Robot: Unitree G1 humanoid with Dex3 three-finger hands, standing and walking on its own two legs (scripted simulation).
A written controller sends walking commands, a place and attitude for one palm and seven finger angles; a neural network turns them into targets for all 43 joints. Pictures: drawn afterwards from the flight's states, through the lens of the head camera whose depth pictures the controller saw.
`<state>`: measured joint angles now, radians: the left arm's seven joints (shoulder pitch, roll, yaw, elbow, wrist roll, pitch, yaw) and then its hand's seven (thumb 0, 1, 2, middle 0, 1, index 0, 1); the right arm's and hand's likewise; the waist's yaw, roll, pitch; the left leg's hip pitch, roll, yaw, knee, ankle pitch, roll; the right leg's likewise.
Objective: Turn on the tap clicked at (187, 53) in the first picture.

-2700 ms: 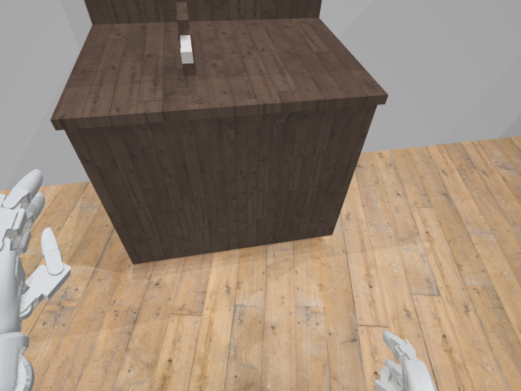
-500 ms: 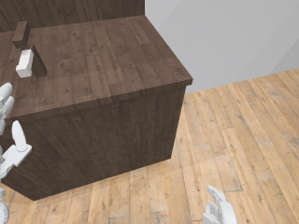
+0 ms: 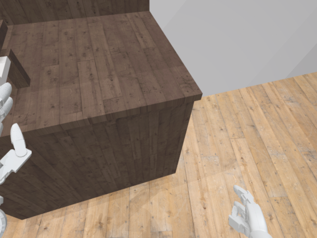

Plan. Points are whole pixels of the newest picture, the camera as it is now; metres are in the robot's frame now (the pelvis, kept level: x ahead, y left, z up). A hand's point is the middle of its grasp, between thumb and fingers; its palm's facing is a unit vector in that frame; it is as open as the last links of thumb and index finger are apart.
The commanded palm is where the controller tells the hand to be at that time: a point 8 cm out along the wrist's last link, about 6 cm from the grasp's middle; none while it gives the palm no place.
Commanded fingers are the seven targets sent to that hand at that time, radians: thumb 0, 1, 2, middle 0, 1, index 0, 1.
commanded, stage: come to a stop and stand still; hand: left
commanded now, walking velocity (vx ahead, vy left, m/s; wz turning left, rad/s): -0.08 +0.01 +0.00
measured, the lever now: out of the picture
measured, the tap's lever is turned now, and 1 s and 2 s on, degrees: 0 0 0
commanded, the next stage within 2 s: look again from close up in 1.24 s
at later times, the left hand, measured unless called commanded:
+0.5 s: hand (3, 147) +0.22 +0.26 +0.20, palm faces +0.48 -0.79 -0.40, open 7.4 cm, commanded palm +0.12 +0.27 +0.18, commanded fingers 0.00 0.90 0.90 -0.20 -0.30 -0.20 -0.30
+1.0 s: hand (11, 152) +0.23 +0.28 +0.17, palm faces +0.35 -0.85 -0.38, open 7.4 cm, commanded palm +0.16 +0.31 +0.18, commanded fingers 0.00 0.90 0.90 -0.20 -0.30 -0.20 -0.30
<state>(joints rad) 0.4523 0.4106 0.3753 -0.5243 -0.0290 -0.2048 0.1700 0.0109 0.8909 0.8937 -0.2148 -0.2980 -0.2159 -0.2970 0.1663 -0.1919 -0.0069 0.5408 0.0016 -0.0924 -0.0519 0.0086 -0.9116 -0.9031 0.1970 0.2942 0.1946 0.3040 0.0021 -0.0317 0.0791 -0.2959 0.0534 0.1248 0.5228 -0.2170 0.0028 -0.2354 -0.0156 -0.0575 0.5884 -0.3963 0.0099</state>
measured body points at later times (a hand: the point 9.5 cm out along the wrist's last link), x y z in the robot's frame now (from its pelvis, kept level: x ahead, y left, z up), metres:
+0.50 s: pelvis -0.04 -0.01 +0.00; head -0.02 -0.01 +0.45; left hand +0.18 +0.30 +0.22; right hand +0.13 -0.24 -0.08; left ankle +0.02 +0.12 -0.73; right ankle -0.02 -0.10 -0.73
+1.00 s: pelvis -0.01 +0.04 +0.01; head +0.03 +0.05 +0.46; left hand +0.20 +0.32 +0.19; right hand +0.17 -0.18 -0.07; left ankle +0.01 +0.11 -0.73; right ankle -0.02 -0.10 -0.73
